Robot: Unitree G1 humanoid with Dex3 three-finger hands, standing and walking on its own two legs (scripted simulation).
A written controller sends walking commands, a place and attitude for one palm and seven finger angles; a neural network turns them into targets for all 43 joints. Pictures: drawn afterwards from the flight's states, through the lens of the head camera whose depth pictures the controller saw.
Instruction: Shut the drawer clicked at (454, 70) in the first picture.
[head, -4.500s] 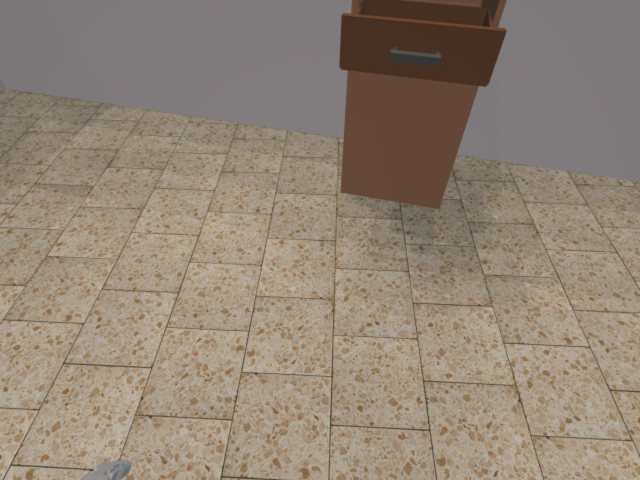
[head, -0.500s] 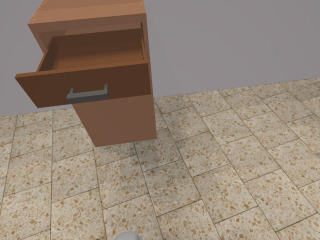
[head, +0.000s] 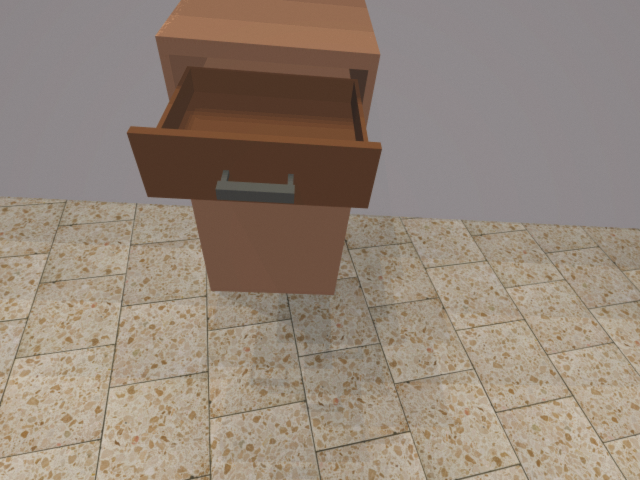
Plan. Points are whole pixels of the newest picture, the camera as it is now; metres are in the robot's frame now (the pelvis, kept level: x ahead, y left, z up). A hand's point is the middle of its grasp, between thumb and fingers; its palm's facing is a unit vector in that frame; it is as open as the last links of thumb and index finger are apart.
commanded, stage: take the last steps up to it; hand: left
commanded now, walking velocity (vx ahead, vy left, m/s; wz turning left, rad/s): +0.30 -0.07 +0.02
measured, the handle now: (257, 184) +0.57 +0.16 +0.03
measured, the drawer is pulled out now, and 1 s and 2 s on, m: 0.30 0.30 0.30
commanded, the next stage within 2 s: come to a stop and stand still in 0.80 s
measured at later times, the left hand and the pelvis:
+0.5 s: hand out of the picture +0.12 +0.11 -0.17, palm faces +0.08 -0.97 -0.22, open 7.2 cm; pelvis +0.10 -0.08 +0.00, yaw +2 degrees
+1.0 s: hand (234, 422) +0.24 +0.14 -0.19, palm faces +0.11 -0.98 -0.14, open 7.4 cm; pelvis +0.24 -0.02 +0.00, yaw +2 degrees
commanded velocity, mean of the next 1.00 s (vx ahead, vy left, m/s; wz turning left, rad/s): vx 0.18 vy -0.03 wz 0.03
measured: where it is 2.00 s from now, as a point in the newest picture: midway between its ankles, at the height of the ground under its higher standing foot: outside the picture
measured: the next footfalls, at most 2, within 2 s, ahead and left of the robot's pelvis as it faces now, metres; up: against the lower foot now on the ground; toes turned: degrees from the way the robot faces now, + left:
right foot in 0.28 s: +0.13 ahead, -0.17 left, +0.00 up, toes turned -5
left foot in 0.74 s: +0.30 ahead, +0.06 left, +0.00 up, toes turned +11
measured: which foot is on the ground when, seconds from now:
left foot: down 0.00-0.28, up 0.30-0.72, down 0.74-1.00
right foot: up 0.00-0.26, down 0.28-0.74, up 0.76-1.00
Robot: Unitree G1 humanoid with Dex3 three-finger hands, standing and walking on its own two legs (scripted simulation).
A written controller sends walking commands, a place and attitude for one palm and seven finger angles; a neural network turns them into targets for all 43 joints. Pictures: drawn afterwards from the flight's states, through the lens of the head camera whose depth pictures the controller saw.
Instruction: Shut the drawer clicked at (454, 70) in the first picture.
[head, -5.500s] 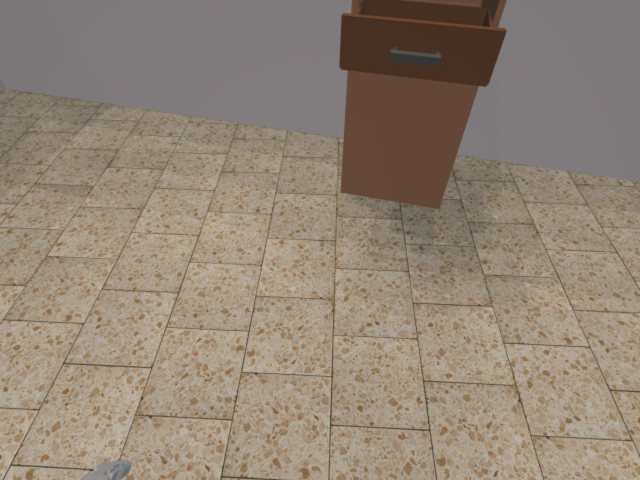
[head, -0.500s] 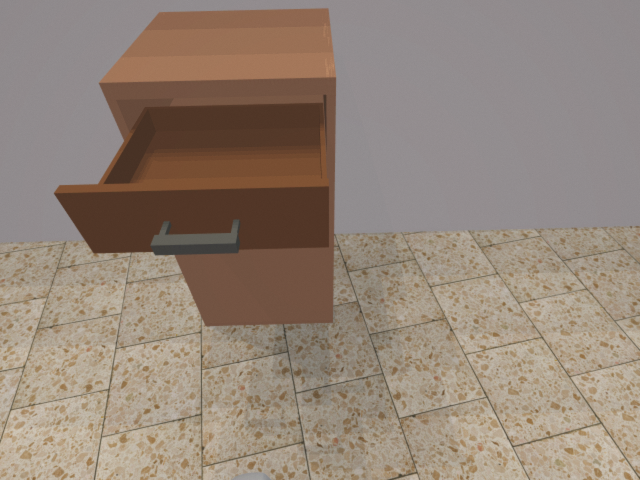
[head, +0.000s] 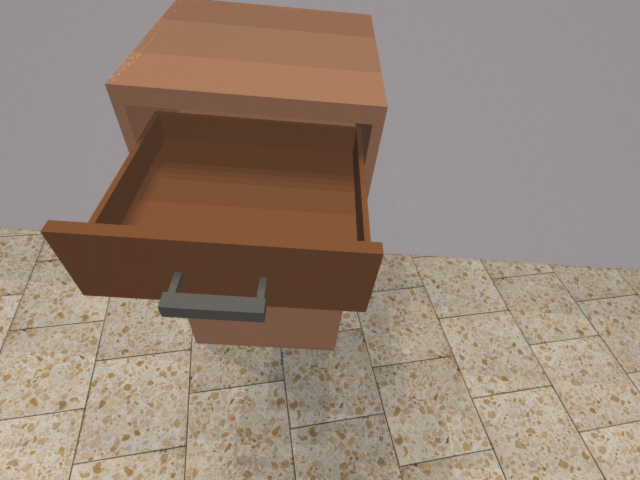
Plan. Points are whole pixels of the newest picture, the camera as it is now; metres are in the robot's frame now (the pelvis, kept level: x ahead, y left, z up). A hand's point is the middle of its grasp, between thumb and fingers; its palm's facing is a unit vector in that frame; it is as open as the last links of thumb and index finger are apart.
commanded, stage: come to a stop and stand still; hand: left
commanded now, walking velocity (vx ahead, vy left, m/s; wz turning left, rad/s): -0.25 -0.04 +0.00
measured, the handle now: (217, 294) +0.33 +0.17 +0.03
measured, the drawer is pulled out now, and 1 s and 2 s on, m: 0.30 0.30 0.30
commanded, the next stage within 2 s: look again from close up in 0.92 s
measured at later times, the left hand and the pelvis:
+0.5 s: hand out of the picture +0.06 +0.16 -0.17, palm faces +0.06 -0.97 -0.24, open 7.3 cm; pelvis -0.01 -0.02 -0.01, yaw +1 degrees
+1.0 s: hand out of the picture -0.02 +0.13 -0.18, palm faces +0.01 -0.98 -0.21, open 7.4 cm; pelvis -0.01 -0.04 -0.01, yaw +0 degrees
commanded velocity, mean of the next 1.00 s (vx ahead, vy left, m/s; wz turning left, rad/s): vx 0.00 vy -0.01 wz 0.00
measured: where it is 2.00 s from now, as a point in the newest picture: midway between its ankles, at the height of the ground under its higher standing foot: outside the picture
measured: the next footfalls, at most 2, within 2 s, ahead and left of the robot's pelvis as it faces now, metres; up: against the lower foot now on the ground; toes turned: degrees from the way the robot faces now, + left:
right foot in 0.18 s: +0.10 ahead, -0.15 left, +0.00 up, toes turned -5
left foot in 0.54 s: -0.01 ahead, +0.09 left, +0.00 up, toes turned +2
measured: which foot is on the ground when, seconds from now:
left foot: down 0.00-0.20, up 0.22-0.52, down 0.54-1.00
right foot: up 0.00-0.16, down 0.18-0.58, up 0.60-0.84, down 0.86-1.00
